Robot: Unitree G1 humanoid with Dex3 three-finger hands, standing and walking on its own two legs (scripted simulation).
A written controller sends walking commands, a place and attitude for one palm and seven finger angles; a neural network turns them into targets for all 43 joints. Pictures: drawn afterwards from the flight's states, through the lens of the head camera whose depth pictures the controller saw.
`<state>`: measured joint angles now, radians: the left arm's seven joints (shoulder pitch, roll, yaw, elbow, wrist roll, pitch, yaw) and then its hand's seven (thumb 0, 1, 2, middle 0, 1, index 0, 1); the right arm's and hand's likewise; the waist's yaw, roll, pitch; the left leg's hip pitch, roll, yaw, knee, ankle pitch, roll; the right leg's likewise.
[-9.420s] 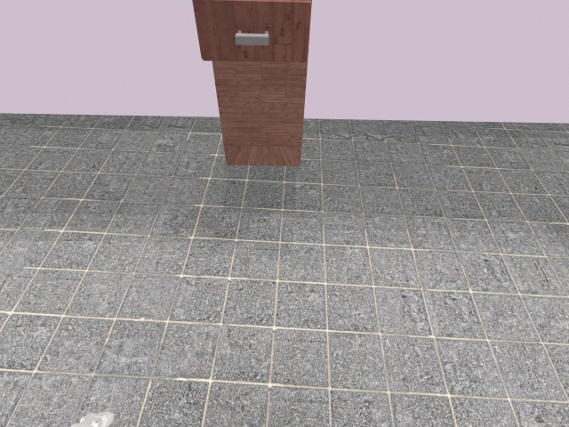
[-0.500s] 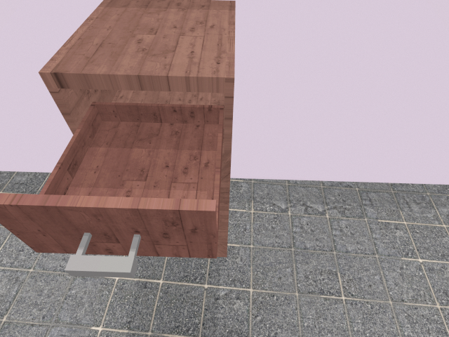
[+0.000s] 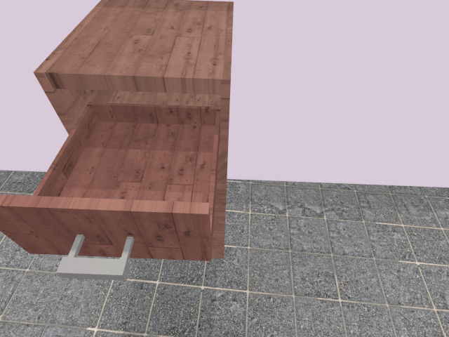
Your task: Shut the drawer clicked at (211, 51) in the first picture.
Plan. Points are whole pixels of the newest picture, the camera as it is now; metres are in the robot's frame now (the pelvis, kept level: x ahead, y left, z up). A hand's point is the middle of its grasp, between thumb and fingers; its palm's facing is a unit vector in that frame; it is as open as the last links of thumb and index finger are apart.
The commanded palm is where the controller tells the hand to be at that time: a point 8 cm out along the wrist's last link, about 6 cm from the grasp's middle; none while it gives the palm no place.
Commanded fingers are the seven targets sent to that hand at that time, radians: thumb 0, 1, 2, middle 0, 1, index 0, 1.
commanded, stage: look again from close up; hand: left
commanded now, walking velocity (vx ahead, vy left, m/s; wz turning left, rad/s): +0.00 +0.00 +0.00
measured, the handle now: (99, 255) +0.23 +0.23 +0.03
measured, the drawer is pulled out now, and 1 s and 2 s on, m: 0.30 0.30 0.30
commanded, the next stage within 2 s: shuffle to correct the standing spot in 0.22 s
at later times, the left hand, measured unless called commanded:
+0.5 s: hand out of the picture -0.02 +0.16 -0.18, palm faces +0.03 -0.98 -0.20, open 7.3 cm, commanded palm none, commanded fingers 0.00 0.90 0.90 -0.20 -0.30 -0.20 -0.30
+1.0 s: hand out of the picture -0.03 +0.17 -0.18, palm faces +0.01 -0.98 -0.18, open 7.3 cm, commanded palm none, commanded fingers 0.00 0.90 0.90 -0.20 -0.30 -0.20 -0.30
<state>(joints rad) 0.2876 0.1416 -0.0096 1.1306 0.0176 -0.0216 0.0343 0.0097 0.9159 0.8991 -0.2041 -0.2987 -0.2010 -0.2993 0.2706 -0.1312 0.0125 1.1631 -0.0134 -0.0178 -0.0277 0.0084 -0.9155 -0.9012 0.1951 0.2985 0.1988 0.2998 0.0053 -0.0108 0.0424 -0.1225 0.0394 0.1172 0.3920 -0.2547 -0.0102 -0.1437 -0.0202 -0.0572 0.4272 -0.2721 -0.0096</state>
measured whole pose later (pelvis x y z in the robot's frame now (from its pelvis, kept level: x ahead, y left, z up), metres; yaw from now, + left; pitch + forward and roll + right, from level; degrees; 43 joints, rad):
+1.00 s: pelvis -0.02 +0.00 -0.01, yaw +1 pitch +1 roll -1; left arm 0.32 0.13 -0.02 1.10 0.02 -0.03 0.04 0.01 0.91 0.90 -0.20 -0.30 -0.20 -0.30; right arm 0.31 -0.14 0.00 1.09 -0.02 0.00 0.00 0.01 -0.91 -0.90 0.20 0.30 0.20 0.30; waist -0.01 0.03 0.03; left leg -0.25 0.06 0.09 0.54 -0.30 0.00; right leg -0.23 -0.01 -0.08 0.51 -0.29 -0.01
